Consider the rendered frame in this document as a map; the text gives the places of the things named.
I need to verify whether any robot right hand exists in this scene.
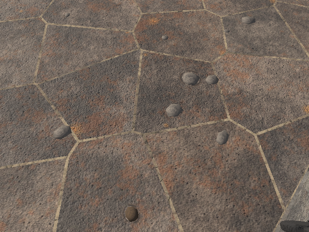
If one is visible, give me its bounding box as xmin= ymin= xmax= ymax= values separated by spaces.
xmin=280 ymin=220 xmax=309 ymax=232

